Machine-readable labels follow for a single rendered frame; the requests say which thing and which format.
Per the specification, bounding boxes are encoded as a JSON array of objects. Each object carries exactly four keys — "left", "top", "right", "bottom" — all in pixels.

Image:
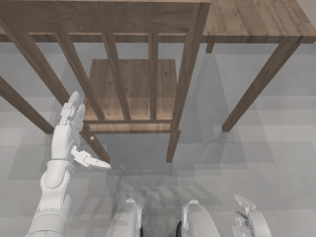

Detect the robot left hand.
[{"left": 51, "top": 91, "right": 112, "bottom": 170}]

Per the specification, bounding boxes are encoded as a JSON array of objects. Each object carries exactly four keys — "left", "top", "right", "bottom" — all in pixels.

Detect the table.
[{"left": 0, "top": 0, "right": 316, "bottom": 134}]

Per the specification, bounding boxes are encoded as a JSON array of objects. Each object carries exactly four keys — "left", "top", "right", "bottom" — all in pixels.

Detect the robot left forearm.
[{"left": 24, "top": 159, "right": 75, "bottom": 237}]

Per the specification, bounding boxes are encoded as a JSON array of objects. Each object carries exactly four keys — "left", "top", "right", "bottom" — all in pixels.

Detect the left robot thigh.
[{"left": 106, "top": 202, "right": 142, "bottom": 237}]

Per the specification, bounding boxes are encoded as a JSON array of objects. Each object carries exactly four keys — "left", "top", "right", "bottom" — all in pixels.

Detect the chair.
[{"left": 0, "top": 0, "right": 211, "bottom": 164}]

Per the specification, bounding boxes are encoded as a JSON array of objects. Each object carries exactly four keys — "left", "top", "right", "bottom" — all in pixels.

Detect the left robot shin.
[{"left": 125, "top": 199, "right": 140, "bottom": 237}]

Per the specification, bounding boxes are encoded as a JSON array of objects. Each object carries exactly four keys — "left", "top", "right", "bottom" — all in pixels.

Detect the robot right hand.
[{"left": 232, "top": 195, "right": 272, "bottom": 237}]

